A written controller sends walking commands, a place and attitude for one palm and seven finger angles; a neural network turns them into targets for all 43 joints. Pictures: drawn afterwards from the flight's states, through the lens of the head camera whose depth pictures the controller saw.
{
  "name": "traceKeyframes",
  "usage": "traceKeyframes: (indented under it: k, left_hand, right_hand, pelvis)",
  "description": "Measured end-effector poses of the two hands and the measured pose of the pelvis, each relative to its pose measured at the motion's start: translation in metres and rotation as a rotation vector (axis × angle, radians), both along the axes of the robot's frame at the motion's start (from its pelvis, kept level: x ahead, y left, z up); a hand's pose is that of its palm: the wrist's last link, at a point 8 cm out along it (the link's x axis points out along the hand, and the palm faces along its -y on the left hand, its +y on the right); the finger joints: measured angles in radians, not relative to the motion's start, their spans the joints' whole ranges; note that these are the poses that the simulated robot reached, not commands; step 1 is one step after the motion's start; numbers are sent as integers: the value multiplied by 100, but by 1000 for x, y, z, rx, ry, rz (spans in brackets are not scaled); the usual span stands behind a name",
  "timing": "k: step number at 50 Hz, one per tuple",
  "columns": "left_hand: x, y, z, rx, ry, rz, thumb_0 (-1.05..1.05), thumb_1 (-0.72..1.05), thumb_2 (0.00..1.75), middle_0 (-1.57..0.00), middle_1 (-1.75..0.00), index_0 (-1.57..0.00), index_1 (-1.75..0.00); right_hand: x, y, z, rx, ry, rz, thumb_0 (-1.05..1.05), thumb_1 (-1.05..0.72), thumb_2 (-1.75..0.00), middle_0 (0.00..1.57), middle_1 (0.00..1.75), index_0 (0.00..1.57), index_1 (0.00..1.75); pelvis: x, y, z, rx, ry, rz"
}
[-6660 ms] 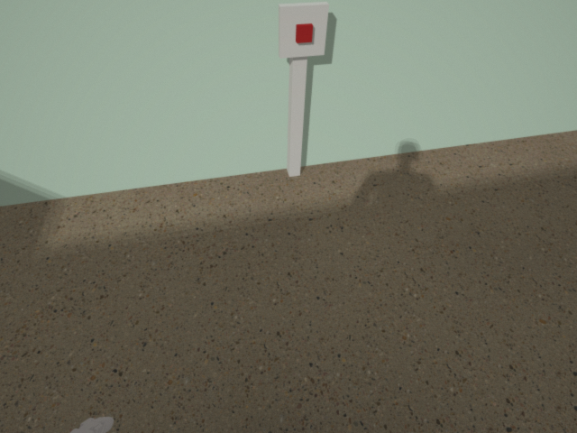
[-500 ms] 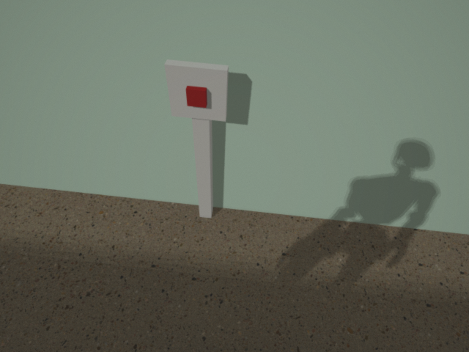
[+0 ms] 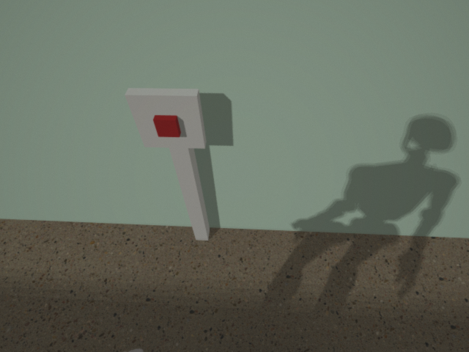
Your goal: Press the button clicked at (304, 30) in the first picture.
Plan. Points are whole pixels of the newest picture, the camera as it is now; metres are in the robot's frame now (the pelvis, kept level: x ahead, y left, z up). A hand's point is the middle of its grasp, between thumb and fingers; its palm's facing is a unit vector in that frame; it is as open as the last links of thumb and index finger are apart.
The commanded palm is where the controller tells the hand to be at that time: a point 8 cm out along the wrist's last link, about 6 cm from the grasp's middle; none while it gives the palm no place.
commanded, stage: take the last steps up to it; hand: left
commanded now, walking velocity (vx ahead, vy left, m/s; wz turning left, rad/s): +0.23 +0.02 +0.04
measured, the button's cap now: (167, 125) +0.65 +0.21 -0.02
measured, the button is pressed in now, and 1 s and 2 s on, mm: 0 0 0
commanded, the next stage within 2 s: come to a stop and stand still in 0.20 s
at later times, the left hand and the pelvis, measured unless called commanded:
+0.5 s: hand out of the picture +0.11 +0.21 -0.18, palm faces +0.07 -0.99 -0.16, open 7.4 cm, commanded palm none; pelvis +0.14 +0.04 +0.01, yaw -1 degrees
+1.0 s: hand (166, 344) +0.16 +0.15 -0.15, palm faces +0.00 -0.97 -0.25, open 7.3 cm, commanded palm none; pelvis +0.11 -0.03 +0.01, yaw -2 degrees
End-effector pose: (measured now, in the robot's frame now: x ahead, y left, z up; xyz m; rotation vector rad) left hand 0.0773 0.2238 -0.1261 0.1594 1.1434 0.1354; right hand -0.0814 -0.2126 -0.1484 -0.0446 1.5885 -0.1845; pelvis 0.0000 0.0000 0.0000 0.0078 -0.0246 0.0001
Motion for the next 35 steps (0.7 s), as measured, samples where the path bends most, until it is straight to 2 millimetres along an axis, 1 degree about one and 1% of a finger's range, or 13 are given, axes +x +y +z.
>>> traceKeyframes:
  k: [4, 6, 8, 10, 13, 16, 18, 20, 22, 25, 29, 32, 35]
  left_hand:
    - [4, 4, 11, 33, 33, 46, -1, 94, 90, -20, -30, -20, -30]
    - [2, 5, 12, 32, 74, 45, -1, 95, 90, -20, -30, -20, -30]
    - [0, 6, 11, 21, 116, 48, -1, 94, 90, -20, -30, -20, -30]
    - [-2, 6, 7, 5, 153, 58, -1, 93, 90, -20, -30, -20, -30]
    - [-4, 7, -1, -26, 202, 86, 0, 92, 90, -20, -30, -20, -30]
    - [-4, 13, -12, -58, 255, 119, 0, 92, 90, -20, -30, -20, -30]
    - [-2, 18, -23, -73, 296, 133, 0, 91, 90, -20, -30, -20, -30]
    - [4, 23, -28, -74, 332, 136, 0, 91, 90, -20, -30, -20, -30]
    - [12, 27, -26, -68, 352, 131, 0, 91, 90, -20, -30, -20, -30]
    - [29, 33, -20, -55, 352, 107, 0, 91, 90, -20, -30, -20, -30]
    - [56, 44, -14, -20, 303, 79, 0, 91, 90, -20, -30, -20, -30]
    - [76, 49, -11, 12, 242, 69, 0, 91, 90, -20, -30, -20, -30]
    - [92, 47, -5, 42, 179, 59, 0, 91, 90, -20, -30, -19, -30]
  right_hand:
    - [79, -20, 10, -35, -138, 43, 1, -91, -90, 20, 30, 20, 30]
    - [119, -25, 15, -48, -213, 57, 1, -91, -90, 20, 30, 20, 30]
    - [156, -25, 20, -54, -278, 72, 1, -91, -90, 20, 30, 20, 30]
    - [190, -22, 24, -56, -330, 92, 0, -91, -90, 19, 30, 20, 30]
    - [236, -10, 28, -55, -380, 132, 0, -91, -90, 19, 30, 20, 30]
    - [276, 7, 28, -59, -411, 170, 0, -91, -90, 19, 30, 20, 30]
    - [296, 19, 25, -70, -431, 188, 0, -91, -90, 20, 30, 20, 30]
    - [308, 31, 25, -72, -430, 193, 0, -91, -90, 20, 30, 20, 30]
    - [313, 41, 26, -69, -416, 186, 0, -91, -90, 20, 30, 20, 30]
    - [320, 44, 29, -82, -418, 141, -1, -93, -90, 20, 30, 21, 30]
    - [317, 32, 32, -102, -407, 116, -2, -94, -90, 20, 30, 21, 30]
    - [306, 17, 32, -114, -387, 107, -2, -93, -90, 20, 30, 21, 30]
    - [290, 0, 28, -115, -366, 95, -1, -92, -90, 20, 30, 21, 30]
  pelvis:
    - [26, -4, 12, -4, 8, 6]
    - [39, -4, 16, -6, 14, 6]
    - [52, -2, 18, -9, 17, 6]
    - [65, 1, 18, -15, 16, 7]
    - [86, 9, 16, -25, 12, 9]
    - [110, 22, 10, -38, 5, 12]
    - [125, 31, 2, -41, 2, 10]
    - [135, 37, 1, -21, -3, -1]
    - [142, 41, 4, -16, -5, -11]
    - [145, 44, 9, -18, -2, -17]
    - [140, 40, 12, -23, 5, -27]
    - [135, 32, 12, -23, 6, -30]
    - [129, 21, 11, -20, 3, -28]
